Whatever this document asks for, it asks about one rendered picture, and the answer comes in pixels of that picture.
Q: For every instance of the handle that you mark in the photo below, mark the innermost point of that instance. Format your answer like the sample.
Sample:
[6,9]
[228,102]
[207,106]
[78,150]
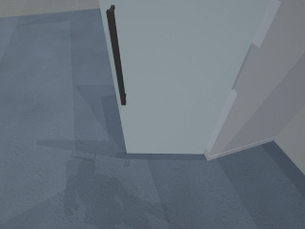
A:
[116,54]

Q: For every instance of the fridge door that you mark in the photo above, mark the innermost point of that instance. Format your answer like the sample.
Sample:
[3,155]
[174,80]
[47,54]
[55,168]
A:
[179,61]

